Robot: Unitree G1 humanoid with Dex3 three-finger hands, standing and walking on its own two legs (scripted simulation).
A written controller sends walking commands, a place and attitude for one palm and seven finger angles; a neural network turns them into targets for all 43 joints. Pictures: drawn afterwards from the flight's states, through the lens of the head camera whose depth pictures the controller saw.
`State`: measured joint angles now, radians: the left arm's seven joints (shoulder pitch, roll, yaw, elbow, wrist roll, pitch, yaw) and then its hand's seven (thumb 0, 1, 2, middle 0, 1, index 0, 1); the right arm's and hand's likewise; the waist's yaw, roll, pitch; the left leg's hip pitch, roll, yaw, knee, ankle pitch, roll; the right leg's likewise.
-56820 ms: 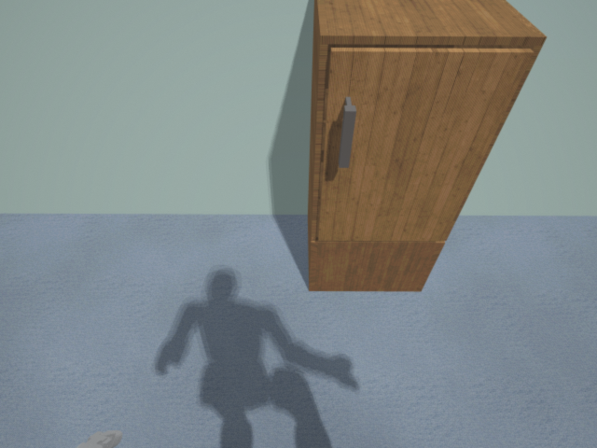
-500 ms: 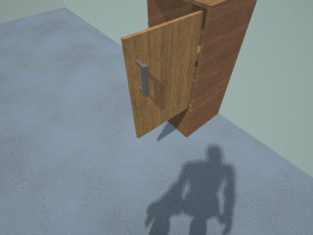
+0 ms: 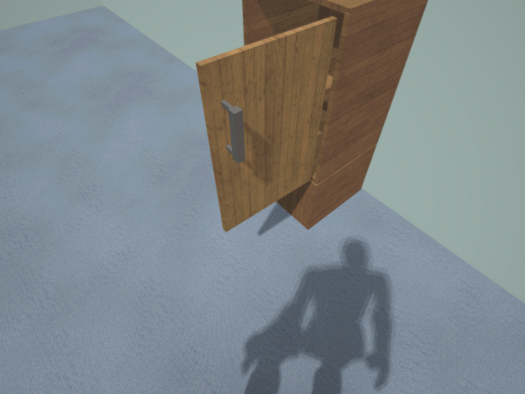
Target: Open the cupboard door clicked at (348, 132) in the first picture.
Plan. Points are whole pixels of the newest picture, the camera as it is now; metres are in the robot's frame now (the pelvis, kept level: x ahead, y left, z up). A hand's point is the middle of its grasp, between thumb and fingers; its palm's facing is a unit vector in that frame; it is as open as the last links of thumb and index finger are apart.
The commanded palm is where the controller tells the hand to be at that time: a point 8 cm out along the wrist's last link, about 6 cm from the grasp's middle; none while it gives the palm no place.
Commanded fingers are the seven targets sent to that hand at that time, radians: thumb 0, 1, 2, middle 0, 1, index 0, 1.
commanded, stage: look to check the result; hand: left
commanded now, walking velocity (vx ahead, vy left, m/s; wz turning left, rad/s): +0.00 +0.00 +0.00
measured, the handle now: (232, 132) +0.68 +0.11 -0.01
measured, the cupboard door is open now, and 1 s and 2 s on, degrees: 88 88 88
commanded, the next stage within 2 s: stand and wait in 0.40 s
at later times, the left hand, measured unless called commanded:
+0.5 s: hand out of the picture +0.05 +0.19 -0.17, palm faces +0.01 -0.97 -0.25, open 7.4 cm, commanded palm none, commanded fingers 0.00 0.90 0.90 -0.20 -0.30 -0.20 -0.30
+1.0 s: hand out of the picture +0.08 +0.21 -0.16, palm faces -0.01 -0.96 -0.29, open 7.4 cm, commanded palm none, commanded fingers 0.00 0.90 0.90 -0.20 -0.30 -0.20 -0.30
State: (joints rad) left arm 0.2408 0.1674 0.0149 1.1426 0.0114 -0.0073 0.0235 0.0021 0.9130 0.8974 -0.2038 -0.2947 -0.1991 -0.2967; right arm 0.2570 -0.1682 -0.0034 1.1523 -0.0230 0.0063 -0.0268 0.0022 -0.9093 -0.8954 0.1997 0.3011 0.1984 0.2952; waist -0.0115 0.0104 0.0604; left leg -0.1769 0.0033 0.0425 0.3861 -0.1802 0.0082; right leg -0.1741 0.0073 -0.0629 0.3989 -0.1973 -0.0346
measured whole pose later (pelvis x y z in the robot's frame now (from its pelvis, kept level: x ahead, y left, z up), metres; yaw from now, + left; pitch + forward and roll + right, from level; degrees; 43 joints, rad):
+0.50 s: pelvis +0.01 -0.01 +0.00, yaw +0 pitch -2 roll +0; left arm 0.19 0.21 0.02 1.14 0.01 -0.02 0.02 0.00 0.91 0.90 -0.20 -0.29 -0.20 -0.30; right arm 0.18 -0.22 0.00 1.15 -0.02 0.00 -0.02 0.00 -0.91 -0.90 0.20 0.30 0.20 0.30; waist -0.01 0.01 0.06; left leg -0.14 0.01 0.04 0.35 -0.18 -0.01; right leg -0.14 0.02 -0.07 0.36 -0.19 -0.05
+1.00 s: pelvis +0.02 -0.01 +0.00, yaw +0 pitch -1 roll +0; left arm 0.15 0.26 0.02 1.14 0.01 -0.03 0.01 0.00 0.91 0.90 -0.21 -0.29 -0.20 -0.30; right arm 0.15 -0.26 0.00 1.15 -0.02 0.00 -0.02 0.00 -0.91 -0.90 0.20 0.30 0.20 0.30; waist -0.01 0.01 0.05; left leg -0.11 0.02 0.04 0.31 -0.18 -0.01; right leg -0.11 0.03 -0.06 0.32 -0.19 -0.05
